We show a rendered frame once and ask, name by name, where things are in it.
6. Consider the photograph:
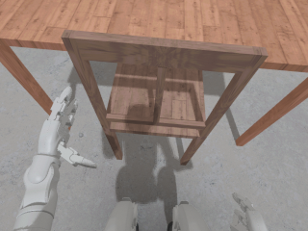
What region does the chair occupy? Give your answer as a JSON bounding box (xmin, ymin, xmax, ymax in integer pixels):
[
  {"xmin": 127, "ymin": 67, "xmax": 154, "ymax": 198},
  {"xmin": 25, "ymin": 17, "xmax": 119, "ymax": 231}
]
[{"xmin": 61, "ymin": 29, "xmax": 269, "ymax": 166}]

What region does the robot left hand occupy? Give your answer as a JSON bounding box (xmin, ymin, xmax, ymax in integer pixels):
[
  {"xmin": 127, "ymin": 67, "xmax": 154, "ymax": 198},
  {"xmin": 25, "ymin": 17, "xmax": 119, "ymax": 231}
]
[{"xmin": 38, "ymin": 86, "xmax": 97, "ymax": 168}]

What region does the robot right thigh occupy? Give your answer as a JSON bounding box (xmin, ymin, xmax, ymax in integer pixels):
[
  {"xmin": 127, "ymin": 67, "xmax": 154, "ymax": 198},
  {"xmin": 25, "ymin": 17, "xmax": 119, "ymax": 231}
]
[{"xmin": 172, "ymin": 204, "xmax": 210, "ymax": 231}]

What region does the robot left shin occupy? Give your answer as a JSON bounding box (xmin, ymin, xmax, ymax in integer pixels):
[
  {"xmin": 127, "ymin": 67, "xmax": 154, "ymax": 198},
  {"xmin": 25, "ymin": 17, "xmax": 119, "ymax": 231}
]
[{"xmin": 121, "ymin": 197, "xmax": 136, "ymax": 231}]

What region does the table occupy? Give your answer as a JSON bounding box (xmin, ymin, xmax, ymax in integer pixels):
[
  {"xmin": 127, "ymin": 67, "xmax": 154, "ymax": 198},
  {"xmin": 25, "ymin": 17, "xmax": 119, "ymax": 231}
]
[{"xmin": 0, "ymin": 0, "xmax": 308, "ymax": 146}]

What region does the robot right hand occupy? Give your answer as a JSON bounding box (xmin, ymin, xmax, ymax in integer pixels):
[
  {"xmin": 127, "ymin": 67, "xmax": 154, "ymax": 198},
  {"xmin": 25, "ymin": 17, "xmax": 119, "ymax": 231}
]
[{"xmin": 230, "ymin": 192, "xmax": 269, "ymax": 231}]

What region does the robot left forearm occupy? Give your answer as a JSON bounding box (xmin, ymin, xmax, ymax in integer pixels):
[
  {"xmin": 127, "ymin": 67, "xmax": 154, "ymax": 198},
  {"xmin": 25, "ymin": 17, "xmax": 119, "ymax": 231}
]
[{"xmin": 13, "ymin": 154, "xmax": 62, "ymax": 231}]

